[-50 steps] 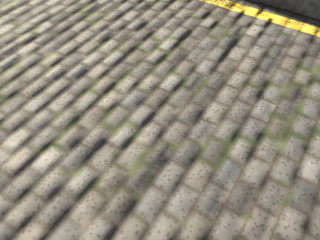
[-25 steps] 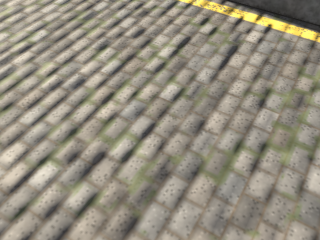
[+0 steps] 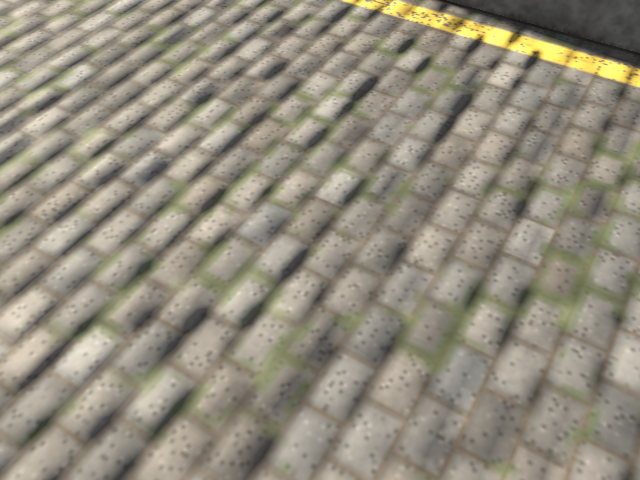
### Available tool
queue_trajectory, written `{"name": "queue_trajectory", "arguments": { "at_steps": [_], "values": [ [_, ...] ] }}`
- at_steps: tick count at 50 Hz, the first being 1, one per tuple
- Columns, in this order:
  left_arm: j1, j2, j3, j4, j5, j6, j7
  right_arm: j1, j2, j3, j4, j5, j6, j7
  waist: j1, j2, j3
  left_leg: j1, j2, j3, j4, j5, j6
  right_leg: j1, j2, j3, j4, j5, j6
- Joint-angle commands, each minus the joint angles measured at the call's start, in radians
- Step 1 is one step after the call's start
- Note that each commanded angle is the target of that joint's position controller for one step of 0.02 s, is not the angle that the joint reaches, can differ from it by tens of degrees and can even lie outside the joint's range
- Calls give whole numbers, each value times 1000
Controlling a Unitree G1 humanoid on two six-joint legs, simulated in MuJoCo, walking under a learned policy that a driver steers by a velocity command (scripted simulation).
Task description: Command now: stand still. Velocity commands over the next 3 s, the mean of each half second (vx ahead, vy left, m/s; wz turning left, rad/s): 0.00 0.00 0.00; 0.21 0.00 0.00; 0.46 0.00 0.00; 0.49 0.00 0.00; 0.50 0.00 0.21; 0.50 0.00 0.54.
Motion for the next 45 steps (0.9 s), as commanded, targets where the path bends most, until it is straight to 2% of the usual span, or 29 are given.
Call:
{"name": "queue_trajectory", "arguments": {
  "at_steps": [1, 15, 30, 31, 32, 33, 34, 35, 36, 37, 38, 39, 40, 41, 43, 44, 45],
  "values": [
    [44, 87, 13, -15, 1, -5, 3, 40, -86, -11, -14, -1, -5, -4, 0, -4, -1, -14, 19, -15, -76, 205, 25, -16, -32, 35, -91, 198, -21],
    [79, 75, 9, -11, 1, -7, 5, 79, -74, -2, 5, -1, -8, -7, -2, -3, 18, -38, 18, -13, -95, 136, 21, -44, -31, 41, -119, 114, -24],
    [113, 65, 6, -18, 0, -10, 4, 116, -66, 4, 8, 0, -12, -8, -2, -2, 17, -49, 20, -15, -97, 135, 21, -52, -30, 43, -123, 117, -28],
    [134, 62, 6, -8, -1, -8, 6, 137, -58, 6, 19, 1, -10, -8, -1, -8, -8, -42, 5, 2, -89, 42, 24, -41, -23, 38, -130, 8, -34],
    [142, 84, 15, -8, -9, -5, 9, 142, -64, 2, 19, 8, -9, -11, 2, -24, 2, -68, -23, 31, -49, -111, 34, -52, -18, 46, -132, -174, -53],
    [146, 111, 24, -14, -17, -4, 11, 134, -71, -2, 10, 12, -11, -12, 8, -48, 34, -124, -36, 46, -8, -251, 47, -82, -44, 87, -154, -359, -81],
    [166, 127, 31, -19, -23, -9, 12, 108, -70, -3, -8, 12, -19, -12, 21, -73, 75, -201, -35, 48, 45, -308, 58, -96, -101, 168, -201, -491, -116],
    [205, 153, 40, -17, -27, -18, 10, 80, -48, 2, -28, 14, -33, -7, 38, -128, 95, -273, -36, 67, 140, -263, 61, -71, -192, 297, -267, -574, -163],
    [228, 186, 54, -15, -29, -29, 7, 60, -26, 6, -43, 16, -48, 2, 45, -183, 103, -306, -20, 66, 260, -180, 67, -63, -293, 441, -335, -602, -219],
    [227, 186, 57, -21, -21, -40, 7, 35, -39, 1, -58, 19, -60, 11, 46, -172, 120, -351, 18, 26, 357, -171, 82, -74, -354, 524, -371, -567, -252],
    [211, 177, 56, -35, -11, -52, 5, 17, -51, -5, -71, 25, -69, 18, 40, -154, 121, -401, 44, -7, 438, -224, 94, -59, -374, 544, -381, -510, -259],
    [179, 175, 55, -52, -13, -62, 2, 22, -53, -7, -81, 31, -77, 22, 22, -145, 111, -429, 72, -35, 439, -250, 106, -40, -372, 527, -373, -460, -245],
    [143, 171, 54, -69, -26, -68, 0, 27, -59, -8, -86, 36, -85, 26, 4, -134, 100, -401, 86, -40, 348, -242, 113, -37, -344, 462, -361, -387, -210],
    [110, 169, 54, -81, -35, -68, -2, 38, -65, -13, -80, 37, -92, 27, -14, -120, 84, -306, 68, -6, 221, -210, 113, -64, -287, 362, -341, -307, -171],
    [83, 185, 58, -89, -43, -55, -8, 162, -45, -23, -15, 28, -97, 29, -73, -91, 37, 3, -35, 119, 28, -8, 87, -208, -172, 186, -233, -236, -134],
    [89, 176, 56, -92, -43, -52, -11, 246, -50, -31, 22, 22, -91, 30, -95, -67, 23, 115, -60, 129, 7, 31, 72, -274, -137, 147, -154, -225, -123],
    [58, 144, 45, -108, -38, -58, -14, 346, -75, -42, 42, 20, -88, 30, -136, 21, 4, 225, 15, 4, -54, -13, 91, -366, -90, 85, 38, -122, -91]
  ]
}}
Next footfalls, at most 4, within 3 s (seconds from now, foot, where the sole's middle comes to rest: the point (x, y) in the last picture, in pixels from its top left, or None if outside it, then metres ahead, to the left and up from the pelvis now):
1.38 right None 0.46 -0.08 -0.77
1.94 left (263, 368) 0.76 0.17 -0.77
2.48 right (356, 266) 1.07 -0.06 -0.77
3.00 left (233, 217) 1.24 0.29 -0.77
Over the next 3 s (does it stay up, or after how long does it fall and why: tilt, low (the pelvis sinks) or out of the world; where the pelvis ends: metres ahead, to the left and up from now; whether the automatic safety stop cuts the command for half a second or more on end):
stays up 1.14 0.13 -0.02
